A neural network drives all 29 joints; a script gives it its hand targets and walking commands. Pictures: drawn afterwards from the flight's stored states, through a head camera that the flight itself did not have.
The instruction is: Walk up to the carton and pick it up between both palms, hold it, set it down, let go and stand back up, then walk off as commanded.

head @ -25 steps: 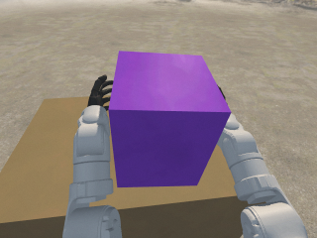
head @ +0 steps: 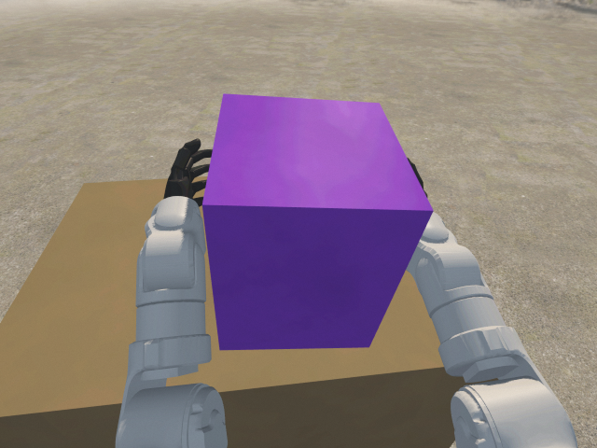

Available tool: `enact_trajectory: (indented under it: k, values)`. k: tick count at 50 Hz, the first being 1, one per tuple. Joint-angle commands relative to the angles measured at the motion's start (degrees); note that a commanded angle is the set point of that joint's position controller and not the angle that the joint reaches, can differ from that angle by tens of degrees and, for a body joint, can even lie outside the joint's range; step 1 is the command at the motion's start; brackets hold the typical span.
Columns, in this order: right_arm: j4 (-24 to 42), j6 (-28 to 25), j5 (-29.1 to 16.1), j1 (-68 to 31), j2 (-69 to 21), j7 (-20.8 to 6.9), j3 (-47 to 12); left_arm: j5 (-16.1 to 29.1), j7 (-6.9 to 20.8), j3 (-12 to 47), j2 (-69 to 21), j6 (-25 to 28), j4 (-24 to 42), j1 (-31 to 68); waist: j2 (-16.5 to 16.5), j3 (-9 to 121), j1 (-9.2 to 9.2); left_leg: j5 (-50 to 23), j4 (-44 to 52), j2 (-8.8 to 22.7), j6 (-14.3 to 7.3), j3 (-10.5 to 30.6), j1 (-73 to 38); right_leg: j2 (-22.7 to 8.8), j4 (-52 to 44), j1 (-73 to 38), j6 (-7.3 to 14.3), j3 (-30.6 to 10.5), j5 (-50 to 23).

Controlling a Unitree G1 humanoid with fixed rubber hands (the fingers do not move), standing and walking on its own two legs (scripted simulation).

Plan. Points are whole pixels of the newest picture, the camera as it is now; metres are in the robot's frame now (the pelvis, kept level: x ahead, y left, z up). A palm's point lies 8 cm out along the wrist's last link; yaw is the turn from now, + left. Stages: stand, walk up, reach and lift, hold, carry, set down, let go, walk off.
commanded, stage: hold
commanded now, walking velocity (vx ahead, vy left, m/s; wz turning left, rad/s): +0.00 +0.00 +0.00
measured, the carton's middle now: (299, 226) +0.36 +0.00 +0.17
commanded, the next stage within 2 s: none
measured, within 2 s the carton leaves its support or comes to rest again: neither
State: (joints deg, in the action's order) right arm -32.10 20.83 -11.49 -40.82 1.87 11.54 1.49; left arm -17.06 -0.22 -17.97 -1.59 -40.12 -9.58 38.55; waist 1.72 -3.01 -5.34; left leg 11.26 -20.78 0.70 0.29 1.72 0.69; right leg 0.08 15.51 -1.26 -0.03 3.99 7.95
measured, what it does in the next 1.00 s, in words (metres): stands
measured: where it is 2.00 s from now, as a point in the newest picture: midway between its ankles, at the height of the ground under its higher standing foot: outside the picture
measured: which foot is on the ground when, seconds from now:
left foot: down 0.00-1.00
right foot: down 0.00-1.00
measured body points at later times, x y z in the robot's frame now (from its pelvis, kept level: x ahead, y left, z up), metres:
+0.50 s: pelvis +0.01 +0.00 +0.00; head -0.04 +0.02 +0.45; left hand +0.39 +0.15 +0.21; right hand +0.38 -0.14 +0.18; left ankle +0.01 +0.12 -0.75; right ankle +0.02 -0.12 -0.75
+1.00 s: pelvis +0.00 +0.00 +0.00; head -0.05 +0.02 +0.45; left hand +0.38 +0.15 +0.21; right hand +0.38 -0.15 +0.18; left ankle +0.01 +0.12 -0.75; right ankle +0.02 -0.12 -0.75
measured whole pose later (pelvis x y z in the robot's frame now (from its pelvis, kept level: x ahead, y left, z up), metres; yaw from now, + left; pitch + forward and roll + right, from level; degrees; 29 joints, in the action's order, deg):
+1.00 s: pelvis +0.00 +0.00 +0.00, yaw +0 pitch -9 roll -1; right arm -31.2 21.2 -12.0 -40.2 2.5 11.7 0.8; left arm -17.1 -0.3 -18.0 -2.2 -40.4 -8.7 38.2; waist 1.6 -2.8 -5.1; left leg 11.4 -20.8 0.7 0.2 1.5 0.1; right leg 0.1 15.5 -1.8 -0.1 3.7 8.0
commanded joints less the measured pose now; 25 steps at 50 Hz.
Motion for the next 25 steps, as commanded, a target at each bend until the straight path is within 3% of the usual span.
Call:
enact_trajectory:
  k: [1, 3, 4, 5, 6, 7, 8, 9, 10, 11, 13, 14, 16, 17, 18, 21, 22, 23, 25]
  values:
    - [17.06, -3.14, -3.87, -44.41, -34.50, -4.06, -21.59, 7.43, 8.84, 29.20, -31.71, 2.74, 3.73, 36.35, -2.63, 22.61, -0.18, -13.07, 3.08, -3.78, 1.52, -2.80, 0.31, 3.56, -0.42, -8.50, -2.72, 0.14, -8.47]
    - [22.93, -3.92, -6.01, -46.13, -35.36, -3.75, -23.22, 8.79, 8.52, 30.84, -34.09, 2.81, 6.58, 35.18, -3.56, 26.52, -0.30, -20.24, 1.48, -3.66, 2.36, -1.98, -2.61, 4.17, 0.42, -9.40, -2.73, 0.21, -13.91]
    - [22.15, -3.61, -5.76, -45.10, -34.75, -3.47, -23.58, 8.00, 8.42, 29.62, -32.71, 2.72, 5.80, 34.48, -3.09, 25.51, 0.46, -20.42, 1.11, -3.97, 2.00, -2.23, -2.35, 3.89, 0.40, -9.62, -2.92, -0.34, -14.42]
    - [17.71, -2.89, -5.21, -44.43, -33.33, -3.67, -22.24, 7.10, 8.80, 28.82, -32.11, 2.14, 3.27, 34.82, -4.22, 21.21, -0.23, -16.30, 1.89, -3.75, 2.38, -2.24, -1.55, 3.86, -0.33, -8.18, -2.37, 0.17, -9.86]
    - [19.65, -3.29, -5.02, -44.54, -33.08, -3.99, -22.18, 7.32, 8.79, 29.44, -32.88, 1.81, 4.50, 34.21, -3.53, 22.93, 0.08, -16.92, 2.40, -3.31, 2.33, -2.11, -2.39, 4.29, -0.46, -8.41, -2.11, 0.21, -8.95]
    - [16.68, -2.75, -3.99, -44.24, -32.19, -4.26, -20.25, 5.91, 9.07, 27.28, -31.67, 1.48, 1.19, 33.57, -2.80, 18.63, 0.23, -13.27, 3.29, -3.40, 1.89, -2.35, -0.64, 3.93, -1.01, -6.98, -2.17, 0.00, -6.19]
    - [19.66, -3.39, -4.30, -44.42, -34.16, -4.33, -21.53, 8.24, 8.91, 29.66, -33.28, 2.53, 5.91, 35.99, -2.78, 22.95, -0.18, -14.84, 2.78, -3.50, 2.00, -2.34, -0.88, 3.92, -0.51, -8.02, -2.33, -0.07, -7.77]
    - [20.74, -3.53, -4.94, -44.96, -34.03, -4.07, -22.71, 7.62, 8.86, 29.59, -32.31, 2.37, 4.92, 35.01, -2.33, 23.88, 0.64, -16.11, 2.40, -3.69, 1.87, -2.41, -0.88, 3.71, -0.14, -9.77, -2.77, -0.16, -10.65]
    - [21.56, -3.76, -5.17, -44.18, -34.85, -3.80, -22.79, 8.60, 8.67, 31.89, -33.54, 2.79, 8.02, 35.89, -3.55, 26.55, -1.38, -19.15, 1.35, -3.56, 2.57, -2.10, -2.76, 4.03, 0.24, -10.11, -2.36, 0.32, -13.28]
    - [21.86, -3.57, -6.19, -43.68, -33.89, -3.67, -23.70, 9.51, 8.22, 33.12, -34.16, 2.97, 8.66, 35.76, -4.88, 25.93, -0.84, -21.05, 0.66, -3.83, 3.18, -1.85, -2.73, 4.42, 0.91, -9.38, -2.57, 0.02, -14.20]
    - [20.00, -2.83, -5.80, -41.75, -33.71, -3.78, -23.37, 8.15, 8.22, 31.53, -32.83, 2.56, 8.25, 34.73, -4.35, 23.41, -0.54, -20.64, 0.66, -3.63, 2.95, -2.00, -2.42, 4.48, 0.60, -8.57, -2.51, 0.06, -13.42]
    - [18.23, -2.61, -5.39, -41.54, -33.52, -3.70, -22.94, 7.94, 8.70, 30.54, -31.57, 2.39, 6.09, 34.77, -3.51, 21.62, -1.27, -18.93, 1.39, -3.83, 2.65, -2.30, -2.61, 3.99, -0.09, -8.30, -2.42, -0.01, -12.18]
    - [22.30, -3.24, -6.07, -43.48, -34.39, -3.69, -24.71, 8.73, 8.74, 31.10, -32.50, 2.55, 8.18, 34.51, -2.63, 24.74, 0.22, -18.99, 1.46, -3.86, 2.21, -2.23, -2.17, 4.10, 0.53, -10.04, -2.84, 0.04, -13.28]
    - [19.55, -2.79, -5.54, -43.41, -33.13, -3.45, -22.61, 6.99, 8.93, 29.51, -31.38, 2.04, 5.10, 33.82, -4.30, 21.24, -0.37, -16.34, 2.00, -3.86, 2.00, -2.31, -1.00, 3.55, -0.17, -7.92, -2.50, -0.02, -10.99]
    - [21.68, -3.45, -5.15, -44.16, -33.69, -3.70, -23.48, 8.06, 8.88, 31.38, -32.82, 2.40, 6.84, 34.88, -2.55, 23.68, -0.80, -18.12, 1.82, -3.57, 2.36, -1.93, -2.10, 4.22, 0.15, -9.26, -2.59, 0.45, -11.67]
    - [22.11, -3.40, -6.63, -43.23, -34.12, -3.65, -24.04, 8.32, 8.05, 31.94, -33.14, 2.55, 9.88, 34.47, -4.99, 24.01, 0.16, -21.16, 0.92, -3.69, 3.00, -2.06, -2.97, 4.32, 0.66, -8.40, -2.68, 0.10, -14.05]
    - [24.59, -3.78, -6.86, -43.98, -33.62, -3.52, -24.70, 8.55, 8.30, 32.52, -33.16, 2.14, 10.01, 33.51, -3.96, 26.58, -0.04, -23.49, 0.08, -3.34, 3.03, -1.90, -4.09, 4.54, 0.76, -9.62, -2.29, 0.49, -15.90]
    - [21.64, -2.95, -5.87, -42.23, -32.53, -3.21, -23.27, 8.45, 8.30, 32.34, -32.10, 2.10, 8.04, 33.64, -3.62, 23.31, -1.17, -20.62, 0.86, -3.58, 2.75, -2.24, -2.70, 4.14, 0.07, -8.30, -2.55, 0.30, -14.16]
    - [21.12, -2.22, -5.95, -41.56, -32.47, -3.16, -23.60, 8.06, 8.46, 31.20, -31.73, 1.57, 7.62, 32.47, -2.51, 23.05, -1.01, -20.16, 1.39, -3.75, 2.63, -2.01, -2.83, 4.17, 0.12, -9.10, -2.54, 0.14, -13.95]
